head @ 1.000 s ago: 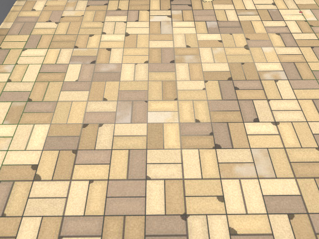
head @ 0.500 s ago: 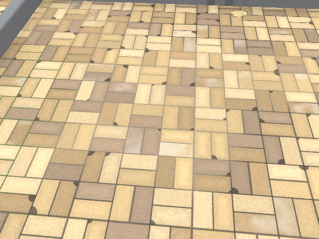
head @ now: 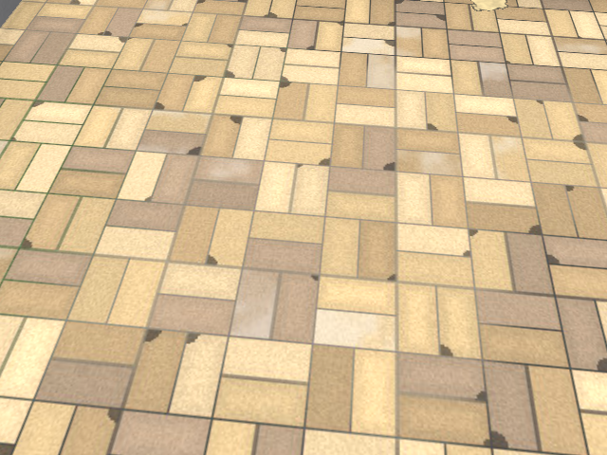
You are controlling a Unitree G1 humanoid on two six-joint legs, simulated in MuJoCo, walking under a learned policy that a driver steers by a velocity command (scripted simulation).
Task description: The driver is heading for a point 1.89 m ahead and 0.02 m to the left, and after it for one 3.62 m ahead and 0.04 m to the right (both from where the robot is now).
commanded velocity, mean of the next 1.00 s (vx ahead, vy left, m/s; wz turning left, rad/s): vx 0.08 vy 0.00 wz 0.00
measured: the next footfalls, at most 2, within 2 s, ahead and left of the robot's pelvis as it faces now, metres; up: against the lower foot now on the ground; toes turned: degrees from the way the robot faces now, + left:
right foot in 0.24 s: +0.28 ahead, -0.13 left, +0.00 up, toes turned +1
